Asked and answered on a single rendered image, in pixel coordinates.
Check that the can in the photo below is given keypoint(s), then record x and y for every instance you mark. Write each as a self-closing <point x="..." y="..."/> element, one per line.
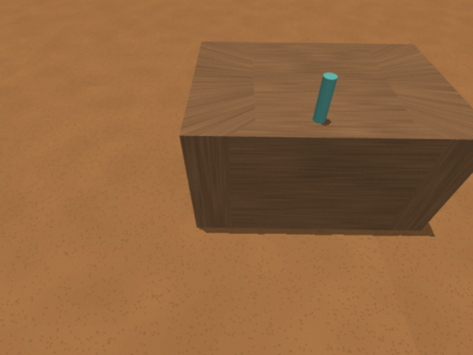
<point x="328" y="84"/>

